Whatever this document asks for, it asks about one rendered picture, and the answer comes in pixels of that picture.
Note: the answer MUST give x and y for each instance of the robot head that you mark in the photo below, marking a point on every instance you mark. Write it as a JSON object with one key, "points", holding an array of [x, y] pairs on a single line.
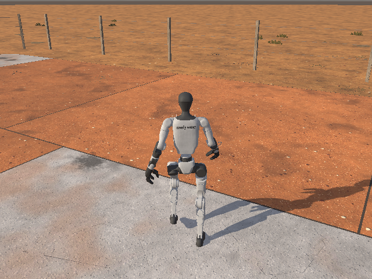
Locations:
{"points": [[185, 101]]}

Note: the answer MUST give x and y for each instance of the left robot upper arm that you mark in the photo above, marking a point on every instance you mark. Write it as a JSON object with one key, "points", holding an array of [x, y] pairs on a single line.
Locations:
{"points": [[167, 123]]}

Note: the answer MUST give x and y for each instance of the left robot hand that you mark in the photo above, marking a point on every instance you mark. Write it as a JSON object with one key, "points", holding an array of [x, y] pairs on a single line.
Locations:
{"points": [[149, 176]]}

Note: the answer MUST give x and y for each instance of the right robot hand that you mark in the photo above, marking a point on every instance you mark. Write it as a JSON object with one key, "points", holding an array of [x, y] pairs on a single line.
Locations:
{"points": [[215, 154]]}

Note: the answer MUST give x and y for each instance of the robot left forearm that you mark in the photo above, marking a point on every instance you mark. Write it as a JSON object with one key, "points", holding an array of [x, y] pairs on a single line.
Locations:
{"points": [[154, 157]]}

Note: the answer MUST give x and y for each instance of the robot right forearm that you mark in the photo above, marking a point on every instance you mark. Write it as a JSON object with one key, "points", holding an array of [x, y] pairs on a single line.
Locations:
{"points": [[215, 148]]}

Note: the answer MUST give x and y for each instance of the right robot upper arm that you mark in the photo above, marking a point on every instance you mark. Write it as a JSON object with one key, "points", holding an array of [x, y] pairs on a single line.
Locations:
{"points": [[203, 122]]}

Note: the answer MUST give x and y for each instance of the left robot foot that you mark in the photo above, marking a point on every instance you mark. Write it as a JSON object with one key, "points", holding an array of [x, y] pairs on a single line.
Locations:
{"points": [[173, 220]]}

